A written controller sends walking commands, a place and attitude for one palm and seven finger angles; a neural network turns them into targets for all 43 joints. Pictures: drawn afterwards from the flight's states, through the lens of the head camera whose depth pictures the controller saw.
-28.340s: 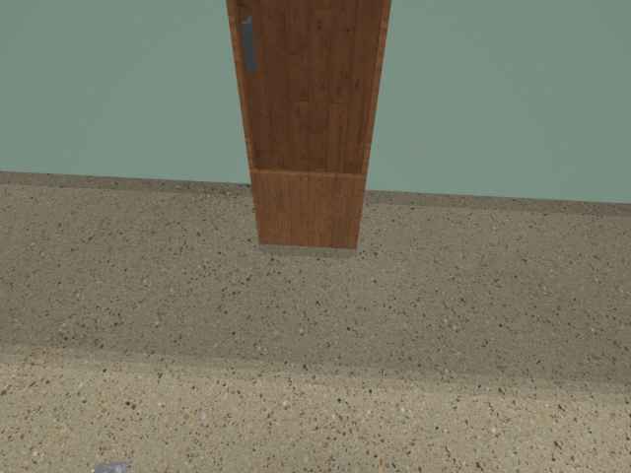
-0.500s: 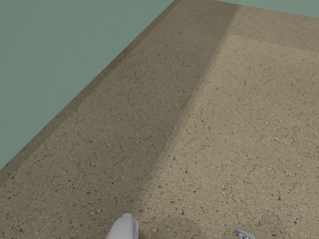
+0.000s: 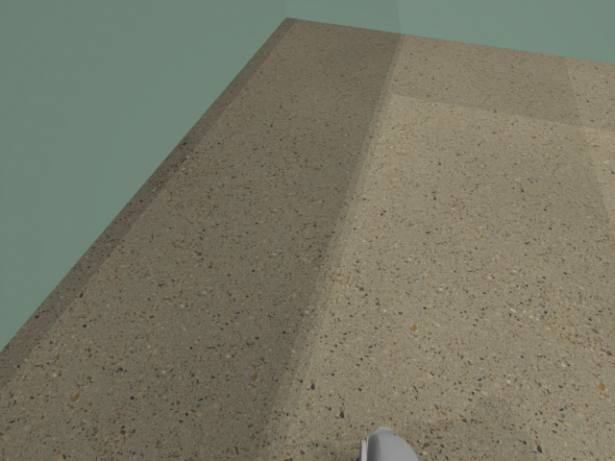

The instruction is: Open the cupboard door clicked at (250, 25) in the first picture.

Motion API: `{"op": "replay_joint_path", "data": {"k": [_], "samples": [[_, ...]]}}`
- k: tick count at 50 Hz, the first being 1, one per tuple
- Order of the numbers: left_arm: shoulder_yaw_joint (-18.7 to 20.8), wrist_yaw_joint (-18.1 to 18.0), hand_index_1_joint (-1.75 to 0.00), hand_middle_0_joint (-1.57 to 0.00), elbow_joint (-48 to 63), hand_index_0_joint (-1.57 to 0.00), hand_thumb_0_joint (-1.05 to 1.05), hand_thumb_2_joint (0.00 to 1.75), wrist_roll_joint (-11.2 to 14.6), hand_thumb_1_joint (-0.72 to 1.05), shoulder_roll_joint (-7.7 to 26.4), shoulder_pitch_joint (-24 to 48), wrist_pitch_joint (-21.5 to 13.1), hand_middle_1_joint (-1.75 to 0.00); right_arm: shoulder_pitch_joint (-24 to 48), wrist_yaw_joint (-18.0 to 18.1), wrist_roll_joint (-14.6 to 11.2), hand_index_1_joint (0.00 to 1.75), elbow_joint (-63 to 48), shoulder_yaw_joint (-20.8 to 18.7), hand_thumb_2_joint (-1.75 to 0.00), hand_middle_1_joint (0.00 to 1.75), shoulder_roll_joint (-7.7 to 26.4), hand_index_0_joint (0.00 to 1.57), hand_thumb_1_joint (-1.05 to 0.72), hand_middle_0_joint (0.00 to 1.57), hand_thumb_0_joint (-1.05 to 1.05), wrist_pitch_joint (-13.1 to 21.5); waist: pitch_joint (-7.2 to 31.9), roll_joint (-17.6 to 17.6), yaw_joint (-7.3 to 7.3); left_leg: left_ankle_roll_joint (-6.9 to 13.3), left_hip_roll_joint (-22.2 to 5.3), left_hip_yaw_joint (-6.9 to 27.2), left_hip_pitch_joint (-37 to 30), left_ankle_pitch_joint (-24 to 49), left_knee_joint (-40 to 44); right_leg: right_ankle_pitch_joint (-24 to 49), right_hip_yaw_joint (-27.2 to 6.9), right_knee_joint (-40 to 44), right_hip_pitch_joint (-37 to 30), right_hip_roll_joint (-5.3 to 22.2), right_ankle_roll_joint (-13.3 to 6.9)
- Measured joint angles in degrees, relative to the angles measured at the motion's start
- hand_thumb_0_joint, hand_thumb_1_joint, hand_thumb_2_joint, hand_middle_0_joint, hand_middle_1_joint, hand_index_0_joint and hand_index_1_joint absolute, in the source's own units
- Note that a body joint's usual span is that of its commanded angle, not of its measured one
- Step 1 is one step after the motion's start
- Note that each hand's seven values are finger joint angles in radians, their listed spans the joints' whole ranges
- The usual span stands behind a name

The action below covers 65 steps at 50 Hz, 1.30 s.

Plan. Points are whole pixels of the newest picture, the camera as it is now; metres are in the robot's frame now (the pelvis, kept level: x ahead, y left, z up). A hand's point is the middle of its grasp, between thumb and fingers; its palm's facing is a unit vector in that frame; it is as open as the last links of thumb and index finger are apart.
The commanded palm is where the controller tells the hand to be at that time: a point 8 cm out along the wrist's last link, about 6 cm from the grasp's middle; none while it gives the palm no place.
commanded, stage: walk to a spot facing it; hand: left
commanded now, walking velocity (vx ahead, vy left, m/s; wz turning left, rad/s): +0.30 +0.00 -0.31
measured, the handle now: out of the picture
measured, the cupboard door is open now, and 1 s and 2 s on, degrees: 48 48 48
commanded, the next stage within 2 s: turn to face it in 0.06 s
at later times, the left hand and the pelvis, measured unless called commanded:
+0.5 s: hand (241, 386) +0.26 +0.13 -0.18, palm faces +0.11 -0.98 -0.19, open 7.1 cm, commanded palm none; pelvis +0.21 -0.06 -0.01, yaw +5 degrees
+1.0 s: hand (218, 353) +0.31 +0.17 -0.16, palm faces +0.35 -0.90 -0.26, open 7.4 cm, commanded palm none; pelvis +0.28 -0.07 +0.00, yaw +21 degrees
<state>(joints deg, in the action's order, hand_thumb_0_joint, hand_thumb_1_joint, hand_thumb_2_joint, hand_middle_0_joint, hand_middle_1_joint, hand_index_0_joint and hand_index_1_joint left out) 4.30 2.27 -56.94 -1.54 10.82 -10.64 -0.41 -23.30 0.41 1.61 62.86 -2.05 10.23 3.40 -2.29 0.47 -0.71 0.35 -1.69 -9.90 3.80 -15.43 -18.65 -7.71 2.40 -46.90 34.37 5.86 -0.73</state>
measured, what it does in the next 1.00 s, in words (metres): walks ahead, turning left: right foot, then left foot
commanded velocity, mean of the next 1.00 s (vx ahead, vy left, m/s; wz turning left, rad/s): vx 0.03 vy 0.00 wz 0.50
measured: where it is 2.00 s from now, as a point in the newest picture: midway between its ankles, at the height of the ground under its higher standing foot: (348, 413)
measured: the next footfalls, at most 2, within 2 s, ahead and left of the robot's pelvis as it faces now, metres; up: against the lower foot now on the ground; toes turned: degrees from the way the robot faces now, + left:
right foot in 0.12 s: +0.20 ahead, -0.14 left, +0.00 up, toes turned -9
left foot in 0.60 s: +0.33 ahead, +0.06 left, +0.00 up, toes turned +15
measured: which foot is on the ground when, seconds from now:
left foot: down 0.00-0.12, up 0.14-0.58, down 0.60-1.00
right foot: up 0.00-0.10, down 0.12-0.60, up 0.62-1.00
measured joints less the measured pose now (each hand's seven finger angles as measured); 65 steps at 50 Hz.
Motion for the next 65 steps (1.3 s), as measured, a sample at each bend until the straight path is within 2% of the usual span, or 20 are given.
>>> {"op": "replay_joint_path", "data": {"k": [4, 6, 8, 10, 12, 17, 22, 28, 29, 30, 31, 33, 37, 44, 52, 53, 55, 59, 61, 65], "samples": [[-0.06, 0.18, -0.3, -0.2, 0.16, -0.2, 0.0, 0.9, 0.02, 0.92, 1.27, 3.01, 0.3, -0.29, -3.32, -0.01, 0.36, 0.3, 1.13, 0.32, -0.9, 0.3, -0.01, 0.19, -0.92, 0.2, 0.0, -0.26, -0.42, -0.25, -2.25, -2.38, -1.3, -1.89, -4.06, -4.25, -0.37, -0.3, 2.51, 9.1, -4.25, -1.42, -1.12], [-0.31, 0.22, -0.3, -0.2, 0.68, -0.2, 0.0, 0.9, -0.07, 0.91, 2.0, 4.02, -0.66, -0.29, -5.11, -0.04, 0.18, 0.3, 1.77, 0.6, -0.9, 0.3, -0.39, 0.19, -0.91, 0.2, 0.0, -0.43, -0.66, -0.19, -2.83, -3.64, -2.65, -2.15, -4.21, -8.38, -5.3, -0.75, 3.4, 13.69, -8.82, -2.76, -2.59], [-0.17, -0.37, -0.3, -0.2, 0.83, -0.2, 0.0, 0.9, 0.01, 0.91, 1.95, 5.18, -2.38, -0.29, -4.48, -0.19, -0.63, 0.3, 2.83, 0.83, -0.9, 0.3, -0.84, 0.19, -0.91, 0.2, 0.01, -1.27, -1.77, -0.51, -2.6, -2.79, -4.69, -0.11, 1.61, -12.9, -21.87, -4.3, 3.73, 10.41, -9.22, -4.04, -3.64], [-0.52, -1.14, -0.3, -0.2, 0.93, -0.2, 0.0, 0.9, 0.67, 0.91, 1.27, 5.23, -2.94, -0.29, -2.66, -0.15, -1.1, 0.3, 2.86, 0.76, -0.9, 0.3, -1.1, 0.19, -0.91, 0.2, 0.01, -2.05, -2.75, -0.51, -2.83, -2.01, -4.18, 4.0, 9.11, -13.66, -38.78, -6.9, 4.26, 10.45, -11.84, -4.61, -3.94], [-1.1, -1.84, -0.3, -0.2, 0.53, -0.2, 0.0, 0.9, 1.03, 0.91, 0.32, 4.26, -3.09, -0.29, -0.29, 0.13, -1.28, 0.3, 2.25, 0.6, -0.9, 0.3, -1.33, 0.19, -0.91, 0.2, 0.01, -2.43, -2.62, -0.3, -2.92, -2.08, -3.95, 5.72, 15.47, -11.03, -45.93, -6.46, 4.69, 14.05, -15.38, -5.08, -3.12], [-0.95, -3.41, -0.3, -0.21, -0.62, -0.21, -0.03, 0.9, 1.7, 0.96, -0.79, 1.66, -3.93, -0.29, 5.53, 0.24, -1.27, 0.3, -1.08, 0.43, -0.9, 0.3, -2.09, 0.19, -0.91, 0.2, 0.01, -2.64, -1.15, 0.02, -2.89, -2.77, -4.03, 6.88, 25.3, -3.56, -40.51, -5.29, 6.8, 23.3, -23.05, -6.04, -3.85], [-1.32, -3.44, -0.3, -0.21, -1.32, -0.21, -0.03, 0.9, 1.19, 0.97, -0.51, 0.04, -2.85, -0.29, 9.95, 0.04, -1.08, 0.3, -2.88, -0.17, -0.9, 0.3, -1.2, 0.19, -0.94, 0.2, 0.01, -4.11, -0.38, -0.09, -2.09, -3.11, -3.37, 4.59, 27.77, 0.29, -33.83, -7.89, 10.09, 25.12, -28.02, -6.32, -3.17], [-1.25, -3.18, -0.3, -0.2, -1.55, -0.21, -0.01, 0.9, 0.7, 0.94, -0.29, -2.45, -1.05, -0.29, 13.25, -0.83, -0.78, 0.3, -5.93, -0.27, -0.9, 0.3, 0.51, 0.19, -0.93, 0.2, 0.01, -4.95, -1.27, 1.92, -0.89, -1.74, -1.27, 1.63, 22.92, -0.71, -23.86, -15.12, 13.48, 18.33, -29.65, -4.19, -1.31], [-1.21, -3.08, -0.3, -0.2, -1.49, -0.21, -0.01, 0.9, 0.75, 0.93, -0.22, -3.04, -0.74, -0.29, 13.4, -0.99, -0.58, 0.3, -6.77, -0.23, -0.9, 0.3, 0.92, 0.19, -0.93, 0.2, 0.01, -4.73, -1.39, 2.26, -0.83, -1.16, -0.69, 1.55, 21.06, 1.95, -20.86, -17.06, 13.84, 15.04, -28.89, -3.31, -0.81], [-1.21, -2.95, -0.3, -0.2, -1.27, -0.21, -0.01, 0.9, 0.95, 0.93, -0.46, -3.79, -0.3, -0.29, 13.28, -1.13, -0.28, 0.3, -7.85, -0.24, -0.9, 0.3, 1.78, 0.19, -0.93, 0.2, 0.01, -4.29, -1.08, 1.52, -0.75, 1.24, -0.67, 2.47, 19.78, 6.09, -18.35, -18.76, 14.13, 9.65, -26.66, -2.8, 0.01], [-1.24, -2.88, -0.3, -0.2, -1.21, -0.21, 0.0, 0.9, 1.22, 0.92, -0.27, -3.68, 0.41, -0.29, 13.63, -0.92, -0.15, 0.3, -8.45, -0.37, -0.9, 0.3, 2.07, 0.19, -0.92, 0.2, 0.01, -3.85, -1.26, 1.64, -1.07, 3.45, -0.01, 2.88, 20.78, 4.7, -20.01, -22.06, 12.23, 1.74, -23.17, -2.24, 1.25], [-1.14, -2.93, -0.3, -0.2, -0.6, -0.21, 0.0, 0.9, 1.12, 0.92, 0.49, -2.7, 2.05, -0.29, 14.23, -0.55, -0.24, 0.3, -9.12, -0.2, -0.9, 0.3, 2.18, 0.19, -0.92, 0.2, 0.0, -3.67, -2.24, 2.27, -0.85, 5.04, 1.16, 3.31, 21.33, 0.76, -22.01, -25.47, 5.96, -12.45, -16.4, -2.72, 2.54], [-0.28, -2.63, -0.3, -0.2, 1.52, -0.2, 0.0, 0.9, 0.47, 0.91, 1.52, 0.2, 3.07, -0.29, 13.32, 0.14, -0.27, 0.3, -9.65, 0.05, -0.9, 0.3, 2.15, 0.19, -0.91, 0.2, 0.0, -3.95, -2.43, 1.47, -0.05, 4.04, 2.39, 5.89, 20.37, 2.29, -17.28, -18.89, 0.06, -21.8, -7.3, -2.6, 4.17], [0.27, -2.46, -0.3, -0.2, 4.98, -0.2, 0.0, 0.9, 0.36, 0.91, 2.93, 2.45, 2.96, -0.29, 12.25, -0.32, -0.39, 0.3, -9.17, -0.07, -0.9, 0.3, 1.45, 0.2, -0.91, 0.21, 0.0, -4.6, -1.44, -0.86, 0.09, 3.15, 2.72, 11.5, 18.49, 6.46, -9.6, -14.2, -3.57, -11.1, -5.68, -2.17, 5.35], [-0.38, -2.69, -0.3, -0.2, 6.56, -0.2, 0.0, 0.9, 0.83, 0.91, 3.22, 3.03, 2.56, -0.29, 11.6, -0.81, -0.51, 0.3, -9.61, -1.8, -0.9, 0.3, 2.02, 0.2, -0.9, 0.21, 0.0, -5.9, -0.69, -2.28, -1.3, 0.0, 4.08, 17.8, 19.61, 5.99, -10.72, -12.84, -2.19, 11.23, -15.92, -5.5, 4.38], [-0.57, -2.7, -0.3, -0.2, 7.27, -0.2, 0.0, 0.9, 0.76, 0.91, 3.56, 2.34, 2.08, -0.29, 11.2, -0.85, -0.78, 0.3, -9.9, -2.04, -0.9, 0.3, 2.08, 0.2, -0.9, 0.21, 0.0, -6.17, -0.08, -1.29, -1.09, -0.42, 5.17, 17.72, 20.57, 4.97, -12.29, -12.4, -2.58, 16.77, -18.36, -4.86, 3.34], [-0.79, -3.16, -0.3, -0.2, 7.0, -0.2, 0.0, 0.9, 0.32, 0.91, 2.6, 1.95, 1.52, -0.29, 12.03, -0.94, -0.96, 0.3, -9.46, -2.82, -0.9, 0.3, 3.28, 0.2, -0.91, 0.21, 0.0, -6.76, -0.69, -2.0, -0.47, -1.57, 5.31, 16.55, 23.99, -5.23, -22.24, -11.86, -1.94, 16.27, -18.48, -4.75, 1.3], [-1.78, -3.42, -0.3, -0.2, 6.3, -0.2, 0.0, 0.9, 0.5, 0.91, 0.94, -0.07, 1.67, -0.29, 12.78, -1.52, -0.72, 0.3, -9.38, -3.47, -0.9, 0.3, 4.91, 0.2, -0.91, 0.2, 0.01, -7.5, -1.72, -2.07, -1.21, -3.37, 3.72, 11.27, 28.66, -9.07, -42.66, -11.53, 1.39, 17.55, -21.87, -2.88, 0.88], [-1.96, -3.49, -0.3, -0.2, 6.06, -0.21, 0.0, 0.9, 0.55, 0.9, 0.7, -1.01, 1.39, -0.29, 13.38, -1.76, -0.85, 0.3, -9.48, -3.25, -0.9, 0.3, 4.84, 0.19, -0.91, 0.2, 0.01, -7.67, -2.38, -0.73, -1.24, -4.11, 2.39, 9.21, 28.09, -8.98, -43.73, -11.58, 2.73, 18.65, -23.49, -1.78, 0.85], [-2.35, -3.25, -0.3, -0.21, 5.79, -0.21, 0.0, 0.9, 0.41, 0.9, 0.46, -2.68, 0.75, -0.29, 15.57, -2.07, -1.06, 0.3, -9.82, -2.43, -0.9, 0.3, 4.62, 0.19, -0.91, 0.2, 0.01, -7.72, -3.98, 1.5, -0.28, -4.41, 0.88, 6.57, 24.17, -9.05, -34.16, -12.82, 5.4, 18.51, -25.17, -0.02, 1.05]]}}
